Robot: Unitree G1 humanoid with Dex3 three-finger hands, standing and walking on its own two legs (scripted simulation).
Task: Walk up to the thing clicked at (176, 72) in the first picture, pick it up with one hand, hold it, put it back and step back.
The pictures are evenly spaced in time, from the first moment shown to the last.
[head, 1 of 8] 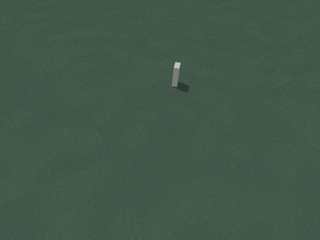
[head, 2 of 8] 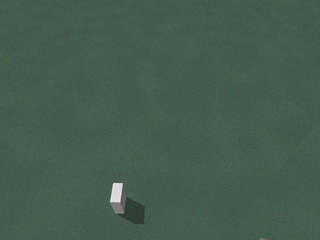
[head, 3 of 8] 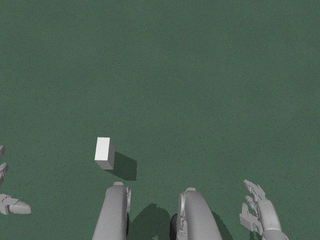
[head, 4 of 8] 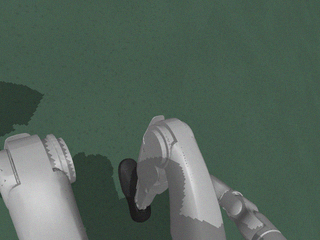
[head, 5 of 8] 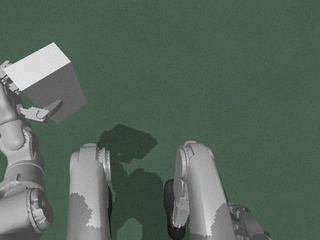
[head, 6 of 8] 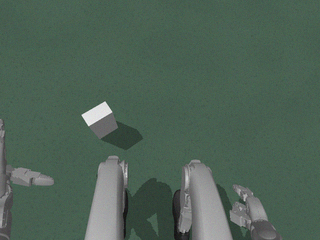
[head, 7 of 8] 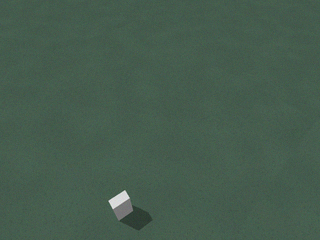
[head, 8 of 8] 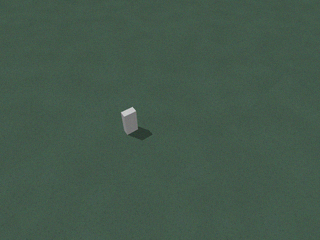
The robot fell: no
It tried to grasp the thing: yes
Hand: left
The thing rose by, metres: 0.67
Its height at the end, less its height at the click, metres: +0.00
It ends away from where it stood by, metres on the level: 0.02
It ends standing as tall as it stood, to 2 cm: yes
